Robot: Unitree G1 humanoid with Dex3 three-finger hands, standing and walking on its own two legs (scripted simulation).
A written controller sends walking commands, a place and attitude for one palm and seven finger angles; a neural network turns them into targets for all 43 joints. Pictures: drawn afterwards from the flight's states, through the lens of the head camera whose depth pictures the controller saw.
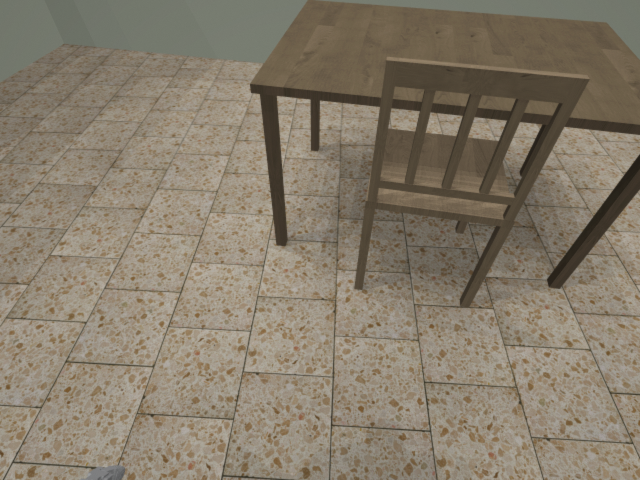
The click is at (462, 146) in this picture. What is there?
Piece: chair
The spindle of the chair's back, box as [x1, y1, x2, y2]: [442, 94, 481, 188]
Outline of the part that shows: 481,95 469,95 443,178 442,187 444,188 450,188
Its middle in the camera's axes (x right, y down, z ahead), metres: +0.35 -0.24 +0.99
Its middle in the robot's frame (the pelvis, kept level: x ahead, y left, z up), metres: +0.91 -0.30 -0.08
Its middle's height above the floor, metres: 0.69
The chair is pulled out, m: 0.00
